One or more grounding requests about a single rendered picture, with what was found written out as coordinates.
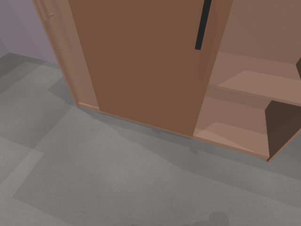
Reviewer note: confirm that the handle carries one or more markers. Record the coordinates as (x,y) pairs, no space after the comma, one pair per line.
(43,9)
(202,25)

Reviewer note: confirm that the wardrobe door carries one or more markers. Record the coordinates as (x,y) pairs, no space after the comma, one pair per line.
(65,34)
(142,60)

